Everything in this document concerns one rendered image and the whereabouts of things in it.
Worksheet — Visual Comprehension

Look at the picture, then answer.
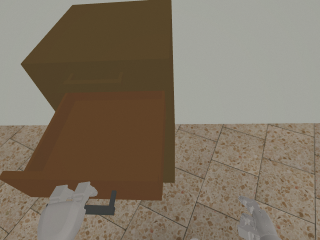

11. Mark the handle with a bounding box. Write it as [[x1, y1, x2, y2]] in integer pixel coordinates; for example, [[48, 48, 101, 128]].
[[46, 190, 117, 216], [62, 79, 123, 89]]

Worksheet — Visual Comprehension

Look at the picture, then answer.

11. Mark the left robot hand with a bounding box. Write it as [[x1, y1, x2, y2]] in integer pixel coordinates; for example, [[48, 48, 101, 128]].
[[37, 181, 98, 240]]

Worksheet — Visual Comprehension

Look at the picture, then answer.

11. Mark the drawer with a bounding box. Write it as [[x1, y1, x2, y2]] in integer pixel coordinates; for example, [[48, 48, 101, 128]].
[[0, 90, 166, 201]]

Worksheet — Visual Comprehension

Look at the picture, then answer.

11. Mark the right robot hand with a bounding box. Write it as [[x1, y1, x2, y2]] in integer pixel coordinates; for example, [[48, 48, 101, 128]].
[[237, 195, 278, 240]]

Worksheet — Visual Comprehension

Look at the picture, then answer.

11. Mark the cabinet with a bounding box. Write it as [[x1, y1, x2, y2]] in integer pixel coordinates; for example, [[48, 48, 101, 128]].
[[21, 0, 175, 183]]

